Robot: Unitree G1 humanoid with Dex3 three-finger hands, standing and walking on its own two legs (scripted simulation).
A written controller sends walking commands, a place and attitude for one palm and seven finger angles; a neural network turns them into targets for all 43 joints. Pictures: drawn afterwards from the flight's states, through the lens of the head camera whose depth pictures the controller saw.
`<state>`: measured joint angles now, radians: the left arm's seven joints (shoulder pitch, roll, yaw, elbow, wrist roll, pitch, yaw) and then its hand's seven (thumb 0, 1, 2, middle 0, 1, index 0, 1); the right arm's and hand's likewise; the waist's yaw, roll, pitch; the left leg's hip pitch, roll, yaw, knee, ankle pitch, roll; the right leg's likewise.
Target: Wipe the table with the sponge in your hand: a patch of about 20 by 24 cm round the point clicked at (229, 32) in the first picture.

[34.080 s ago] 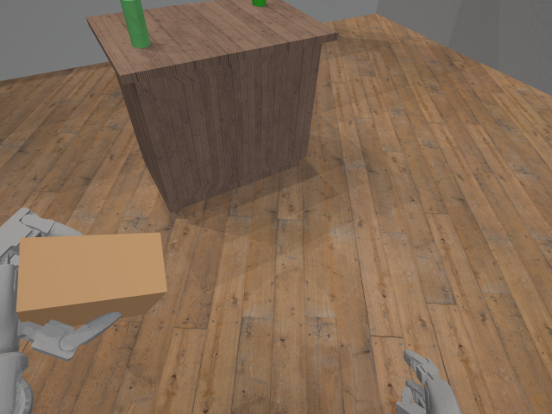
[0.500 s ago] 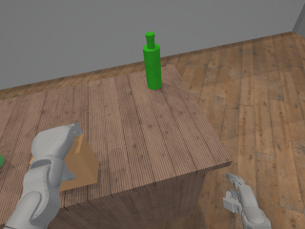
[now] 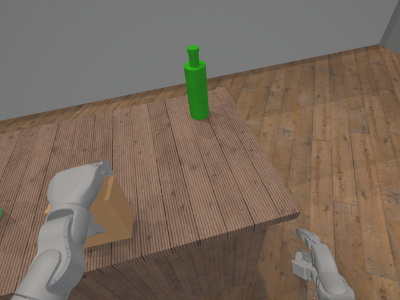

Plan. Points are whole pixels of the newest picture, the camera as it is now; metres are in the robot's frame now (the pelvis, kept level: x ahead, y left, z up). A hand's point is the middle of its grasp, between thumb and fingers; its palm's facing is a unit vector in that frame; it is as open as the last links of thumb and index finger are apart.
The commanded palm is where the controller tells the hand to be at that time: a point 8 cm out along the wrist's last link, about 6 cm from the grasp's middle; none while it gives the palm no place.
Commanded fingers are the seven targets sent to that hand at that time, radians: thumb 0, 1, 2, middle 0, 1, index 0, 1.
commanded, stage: move the sponge above the wiping area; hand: left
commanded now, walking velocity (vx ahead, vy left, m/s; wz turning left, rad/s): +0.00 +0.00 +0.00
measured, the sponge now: (99, 219) +0.24 +0.27 +0.03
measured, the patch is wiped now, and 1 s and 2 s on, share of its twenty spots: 0.00 0.00 0.00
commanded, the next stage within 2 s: none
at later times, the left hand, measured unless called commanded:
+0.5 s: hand (86, 203) +0.24 +0.27 +0.09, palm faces +0.00 -0.10 -1.00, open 10.8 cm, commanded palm +0.21 +0.27 +0.17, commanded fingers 0.00 0.10 1.30 -1.20 -1.60 -1.20 -1.60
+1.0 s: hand (89, 198) +0.25 +0.26 +0.10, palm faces +0.05 -0.08 -1.00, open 10.8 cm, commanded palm +0.21 +0.27 +0.18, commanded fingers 0.00 0.10 1.30 -1.20 -1.60 -1.20 -1.60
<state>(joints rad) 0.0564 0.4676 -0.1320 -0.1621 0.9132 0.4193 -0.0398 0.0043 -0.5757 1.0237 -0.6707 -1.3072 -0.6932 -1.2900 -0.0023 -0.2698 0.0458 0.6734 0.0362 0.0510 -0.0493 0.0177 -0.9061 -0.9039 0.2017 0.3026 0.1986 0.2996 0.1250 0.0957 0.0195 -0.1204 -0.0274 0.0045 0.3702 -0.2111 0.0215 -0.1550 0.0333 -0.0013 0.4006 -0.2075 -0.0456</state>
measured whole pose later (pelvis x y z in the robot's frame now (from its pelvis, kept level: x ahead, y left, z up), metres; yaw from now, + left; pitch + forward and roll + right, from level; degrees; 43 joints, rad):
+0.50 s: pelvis -0.01 +0.00 +0.00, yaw +0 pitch -3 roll +0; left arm 0.07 0.50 -0.10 -0.15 0.90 0.35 -0.04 0.00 -0.58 1.02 -0.67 -1.31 -0.69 -1.29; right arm 0.01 -0.27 0.04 0.68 0.04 0.03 -0.07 0.02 -0.91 -0.90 0.20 0.30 0.20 0.30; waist 0.13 0.09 0.03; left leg -0.11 -0.02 0.00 0.38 -0.21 0.01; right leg -0.14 0.04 0.00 0.40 -0.20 -0.05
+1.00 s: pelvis -0.01 +0.00 +0.00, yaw +0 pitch -3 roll +0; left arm 0.03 0.48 -0.14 -0.15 0.92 0.35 0.00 0.00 -0.58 1.02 -0.67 -1.30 -0.70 -1.29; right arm 0.01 -0.25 0.04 0.69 0.04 0.03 -0.06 0.02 -0.91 -0.90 0.20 0.30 0.20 0.30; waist 0.14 0.09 0.03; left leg -0.11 -0.03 0.00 0.37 -0.20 0.02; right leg -0.14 0.03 0.00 0.39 -0.19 -0.04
